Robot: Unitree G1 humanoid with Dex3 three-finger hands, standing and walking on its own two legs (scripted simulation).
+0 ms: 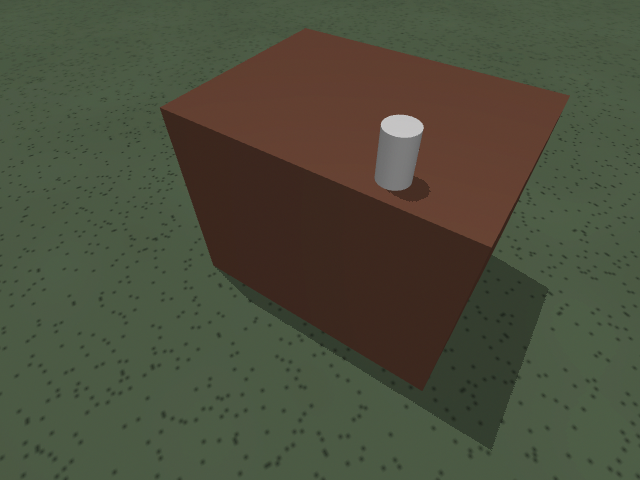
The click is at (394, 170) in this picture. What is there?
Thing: squat round
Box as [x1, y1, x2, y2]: [375, 115, 423, 190]
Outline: 407,115 388,116 382,120 380,126 375,168 375,180 380,186 391,190 399,190 407,187 411,183 423,126 420,121
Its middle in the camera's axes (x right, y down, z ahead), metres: +0.16 -0.19 +0.82
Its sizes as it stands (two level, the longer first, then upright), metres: 0.084 0.084 0.132
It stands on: a support 0.70 m high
